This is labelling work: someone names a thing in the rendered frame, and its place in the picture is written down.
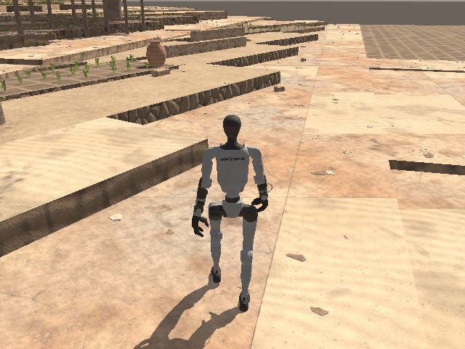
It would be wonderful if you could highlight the robot right forearm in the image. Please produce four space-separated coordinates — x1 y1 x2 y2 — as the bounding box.
257 175 268 201

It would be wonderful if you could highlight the left robot hand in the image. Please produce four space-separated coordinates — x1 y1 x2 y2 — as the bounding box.
192 215 209 237

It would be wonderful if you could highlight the right robot hand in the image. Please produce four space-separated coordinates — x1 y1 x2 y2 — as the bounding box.
251 197 268 212

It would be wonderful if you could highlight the robot torso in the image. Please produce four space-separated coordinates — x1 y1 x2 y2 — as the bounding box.
215 143 249 218

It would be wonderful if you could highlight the robot right upper arm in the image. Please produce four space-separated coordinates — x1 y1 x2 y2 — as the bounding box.
247 146 265 185

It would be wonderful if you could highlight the robot left forearm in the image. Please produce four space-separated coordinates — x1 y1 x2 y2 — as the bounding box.
193 177 208 217

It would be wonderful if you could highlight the robot left thigh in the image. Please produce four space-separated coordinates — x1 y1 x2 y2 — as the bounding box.
209 202 223 242

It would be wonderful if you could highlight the robot left upper arm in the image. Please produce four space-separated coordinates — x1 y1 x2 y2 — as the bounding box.
201 146 217 188

